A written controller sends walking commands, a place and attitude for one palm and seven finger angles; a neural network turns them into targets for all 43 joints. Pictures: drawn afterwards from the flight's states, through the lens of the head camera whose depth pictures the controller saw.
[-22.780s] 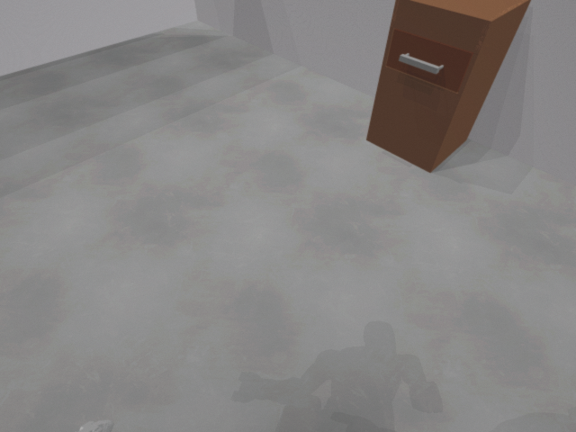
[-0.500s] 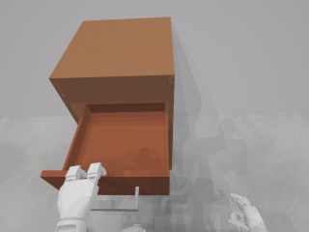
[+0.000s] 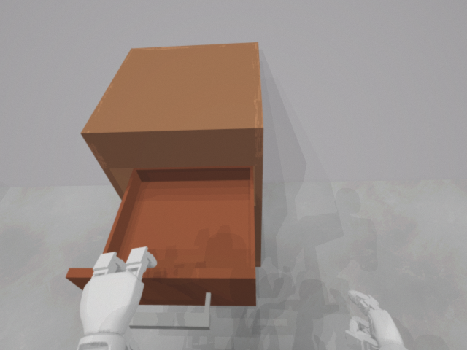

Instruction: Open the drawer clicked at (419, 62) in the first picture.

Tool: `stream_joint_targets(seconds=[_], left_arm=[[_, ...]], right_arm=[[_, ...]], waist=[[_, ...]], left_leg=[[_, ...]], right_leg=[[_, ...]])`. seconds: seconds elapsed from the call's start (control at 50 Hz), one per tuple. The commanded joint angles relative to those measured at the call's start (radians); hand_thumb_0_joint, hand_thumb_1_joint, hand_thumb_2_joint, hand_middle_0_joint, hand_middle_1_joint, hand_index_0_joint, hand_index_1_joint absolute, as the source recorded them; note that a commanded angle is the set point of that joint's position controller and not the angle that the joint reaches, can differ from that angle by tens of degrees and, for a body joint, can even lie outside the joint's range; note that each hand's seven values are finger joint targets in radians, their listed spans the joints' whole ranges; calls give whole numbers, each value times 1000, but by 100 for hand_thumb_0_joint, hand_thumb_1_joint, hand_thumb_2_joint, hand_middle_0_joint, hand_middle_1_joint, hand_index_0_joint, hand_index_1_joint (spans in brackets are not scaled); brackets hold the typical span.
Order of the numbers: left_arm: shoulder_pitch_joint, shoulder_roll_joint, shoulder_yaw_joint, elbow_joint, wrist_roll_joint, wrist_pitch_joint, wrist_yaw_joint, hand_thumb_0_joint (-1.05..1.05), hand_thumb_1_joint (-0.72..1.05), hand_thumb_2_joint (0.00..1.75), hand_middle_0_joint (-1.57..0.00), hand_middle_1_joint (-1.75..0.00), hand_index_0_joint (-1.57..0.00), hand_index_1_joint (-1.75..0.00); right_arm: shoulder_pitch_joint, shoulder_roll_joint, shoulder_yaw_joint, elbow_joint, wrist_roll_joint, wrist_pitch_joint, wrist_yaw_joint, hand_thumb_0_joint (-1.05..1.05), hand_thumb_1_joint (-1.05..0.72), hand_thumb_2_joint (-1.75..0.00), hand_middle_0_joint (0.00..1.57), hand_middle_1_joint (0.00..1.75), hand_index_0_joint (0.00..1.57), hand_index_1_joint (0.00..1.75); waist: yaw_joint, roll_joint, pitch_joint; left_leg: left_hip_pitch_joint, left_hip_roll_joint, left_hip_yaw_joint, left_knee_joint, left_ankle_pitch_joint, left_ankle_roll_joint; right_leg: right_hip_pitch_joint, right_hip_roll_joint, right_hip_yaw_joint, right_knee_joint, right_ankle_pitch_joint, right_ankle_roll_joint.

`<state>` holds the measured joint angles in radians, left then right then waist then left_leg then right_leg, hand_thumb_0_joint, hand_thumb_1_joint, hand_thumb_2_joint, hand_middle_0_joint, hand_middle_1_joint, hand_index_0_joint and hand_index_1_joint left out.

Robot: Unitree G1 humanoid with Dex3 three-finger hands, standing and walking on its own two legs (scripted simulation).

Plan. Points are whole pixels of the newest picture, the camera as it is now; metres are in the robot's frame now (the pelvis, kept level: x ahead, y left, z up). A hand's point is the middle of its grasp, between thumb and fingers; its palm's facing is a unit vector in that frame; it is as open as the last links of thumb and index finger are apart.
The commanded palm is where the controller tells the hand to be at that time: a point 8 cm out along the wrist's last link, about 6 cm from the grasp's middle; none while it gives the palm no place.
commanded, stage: lift the hand off the handle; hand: left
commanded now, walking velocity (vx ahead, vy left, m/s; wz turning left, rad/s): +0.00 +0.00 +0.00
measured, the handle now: (166, 309) +0.24 +0.19 -0.17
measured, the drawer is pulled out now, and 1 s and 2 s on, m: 0.30 0.30 0.30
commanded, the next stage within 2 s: draw the hand back to the body in 0.02 s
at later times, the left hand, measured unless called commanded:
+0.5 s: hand (103, 299) +0.19 +0.22 +0.03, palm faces +0.01 -0.13 -0.99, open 13.8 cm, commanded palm +0.17 +0.23 +0.10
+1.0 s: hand (78, 266) +0.20 +0.22 +0.14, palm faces +0.29 -0.89 -0.37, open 13.0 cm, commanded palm +0.15 +0.26 +0.17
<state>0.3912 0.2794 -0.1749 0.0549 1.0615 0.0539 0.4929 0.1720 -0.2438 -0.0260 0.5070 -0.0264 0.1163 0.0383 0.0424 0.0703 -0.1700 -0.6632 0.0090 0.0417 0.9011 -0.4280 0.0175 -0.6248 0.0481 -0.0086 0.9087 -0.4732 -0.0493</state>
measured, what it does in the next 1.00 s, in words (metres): stands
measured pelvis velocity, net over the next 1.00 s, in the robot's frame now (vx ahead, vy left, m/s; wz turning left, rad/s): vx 0.02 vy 0.01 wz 0.04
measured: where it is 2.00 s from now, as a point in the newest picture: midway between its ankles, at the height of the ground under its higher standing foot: outside the picture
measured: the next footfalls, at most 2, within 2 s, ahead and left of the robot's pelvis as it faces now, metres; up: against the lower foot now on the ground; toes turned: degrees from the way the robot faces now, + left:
none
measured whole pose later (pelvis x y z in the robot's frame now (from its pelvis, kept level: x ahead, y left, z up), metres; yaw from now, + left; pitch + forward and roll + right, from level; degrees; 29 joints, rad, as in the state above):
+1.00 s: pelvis +0.02 +0.01 +0.04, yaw +2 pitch -2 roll +0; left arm 0.57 0.28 0.08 -0.39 -0.01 -0.05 0.14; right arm 0.23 -0.21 0.06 0.55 0.02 -0.10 -0.10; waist 0.04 0.07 -0.01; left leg -0.20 -0.02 0.01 0.54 -0.31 0.03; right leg -0.13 0.02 -0.03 0.51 -0.35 -0.03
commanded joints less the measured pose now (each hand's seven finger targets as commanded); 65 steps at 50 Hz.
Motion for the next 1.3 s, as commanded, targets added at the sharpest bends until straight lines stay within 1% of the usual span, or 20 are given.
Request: stream_joint_targets(seconds=[0.0,0.16,0.2,0.36,0.38,0.46,0.5,0.56,0.6,0.66,0.7,0.72,0.74,0.76,0.8,0.82,0.9,1.02,1.06,1.28], left_arm=[[-81,112,84,-164,7,-10,34,0,-50,30,-30,-120,-30,-120],[-59,138,101,-275,3,-27,41,0,-50,30,-30,-120,-30,-120],[-37,193,166,-282,1,-18,43,0,-50,30,-30,-120,-30,-120],[-28,163,118,-325,-58,16,-45,0,-50,30,-30,-120,-30,-120],[-23,178,128,-344,-59,8,-60,0,-50,30,-30,-120,-30,-120],[6,202,155,-377,-73,-33,-98,0,-50,30,-30,-120,-30,-120],[21,258,221,-395,-73,-44,-104,0,-50,30,-30,-120,-30,-120],[27,241,221,-427,-81,-56,-107,0,-50,30,-30,-120,-30,-120],[59,283,272,-438,-94,-53,-112,0,-50,30,-30,-120,-30,-120],[84,248,242,-468,-114,-55,-132,0,-50,30,-30,-120,-30,-120],[82,294,284,-482,-123,-53,-151,0,-50,30,-30,-120,-30,-120],[90,-108,139,-481,-869,-56,-237,0,-47,32,-30,-118,-30,-118],[67,32,213,-536,-925,-88,-265,0,-43,33,-29,-115,-29,-115],[135,104,287,-592,-1000,-112,-277,0,-40,34,-29,-113,-29,-113],[99,167,355,-628,-1042,-138,-295,0,-32,37,-29,-109,-29,-109],[107,129,323,-652,-1065,-142,-304,0,-29,39,-29,-107,-29,-107],[102,175,402,-653,-1082,-161,-323,0,-15,45,-27,-98,-27,-98],[183,116,390,-671,-1111,-168,-355,0,6,54,-26,-84,-26,-84],[178,145,423,-709,-1111,-171,-356,0,13,57,-25,-80,-25,-80],[126,209,538,-752,-1121,-181,-353,0,51,74,-23,-55,-23,-55]], right_arm=[[-115,-89,-27,-157,-1,-44,2,0,-90,-90,20,30,20,30],[-118,-80,-30,-176,0,-45,-2,0,-90,-90,20,30,20,30],[-120,-83,-26,-177,-1,-43,-3,0,-90,-90,20,30,20,30],[-151,-80,-20,-169,24,-56,-13,0,-90,-90,20,30,20,30],[-144,-82,-17,-168,20,-62,-11,0,-90,-90,20,30,20,30],[-146,-78,-14,-162,18,-74,-19,0,-90,-90,20,30,20,30],[-145,-82,-12,-161,13,-76,-19,0,-90,-90,20,30,20,30],[-150,-77,-18,-160,17,-77,-17,0,-90,-90,20,30,20,30],[-152,-82,-14,-162,16,-76,-17,0,-90,-90,20,30,20,30],[-159,-79,-19,-161,22,-79,-16,0,-90,-90,20,30,20,30],[-169,-88,-14,-159,21,-79,-16,0,-90,-90,20,30,20,30],[-67,-20,3,-204,69,-130,-45,0,-90,-90,20,30,20,30],[-74,-51,5,-199,73,-173,-69,0,-90,-90,20,30,20,30],[-86,-62,17,-198,62,-186,-102,0,-90,-90,20,30,20,30],[-100,-68,41,-169,51,-221,-136,0,-90,-90,20,30,20,30],[-90,-63,40,-165,49,-235,-144,0,-90,-90,20,30,20,30],[-89,-67,44,-114,43,-269,-147,0,-90,-90,20,30,20,30],[-98,-60,31,-99,44,-279,-128,0,-90,-90,20,30,20,30],[-102,-65,24,-93,42,-280,-125,0,-90,-90,20,30,20,30],[-129,-72,16,-73,41,-266,-127,0,-90,-90,20,30,20,30]], waist=[[-16,-102,-115],[-1,-29,-159],[12,-71,-184],[0,-69,-62],[8,-79,-98],[11,-70,-29],[28,-73,-56],[22,-40,-29],[38,-38,-63],[27,-45,-30],[38,-39,-44],[-62,-65,4],[-33,-91,-18],[-14,-91,28],[-3,-85,83],[-18,-87,117],[-3,16,165],[-5,-35,114],[2,-32,73],[15,-21,87]], left_leg=[[150,-21,-27,-86,203,26],[203,-24,-28,-89,235,28],[198,-24,-29,-91,251,25],[241,-14,-32,-171,203,34],[264,-13,-30,-172,221,37],[284,-12,-35,-200,216,37],[300,-15,-37,-203,235,33],[320,-8,-38,-223,233,31],[337,-11,-41,-225,266,29],[347,-4,-41,-242,274,31],[364,-5,-45,-250,295,29],[527,31,-53,-297,266,53],[553,39,-60,-321,255,52],[525,33,-55,-344,274,45],[522,26,-61,-375,300,34],[511,27,-61,-393,300,31],[532,25,-65,-432,337,16],[581,37,-64,-464,444,12],[604,36,-57,-461,493,14],[633,29,-52,-488,494,14]], right_leg=[[23,-16,54,-170,329,-3],[47,-15,54,-163,342,-13],[76,-13,65,-166,369,-10],[101,-26,65,-253,296,1],[114,-29,60,-260,307,5],[121,-33,65,-288,303,2],[143,-31,75,-303,317,0],[139,-30,66,-303,302,-3],[170,-30,70,-313,338,-5],[176,-33,65,-319,350,0],[191,-34,71,-334,366,-1],[307,-39,-16,-343,331,15],[302,-38,-18,-360,283,21],[328,-50,-16,-386,301,23],[337,-68,-18,-434,329,27],[348,-72,-24,-443,338,29],[372,-77,-20,-510,356,17],[451,-71,-32,-513,445,24],[474,-73,-27,-517,496,24],[489,-71,-21,-563,510,26]])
